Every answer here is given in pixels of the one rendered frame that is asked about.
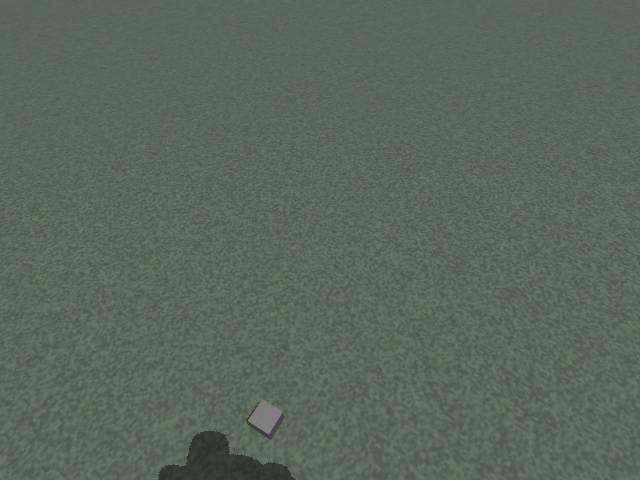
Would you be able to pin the small box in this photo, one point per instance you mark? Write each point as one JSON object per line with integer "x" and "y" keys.
{"x": 266, "y": 419}

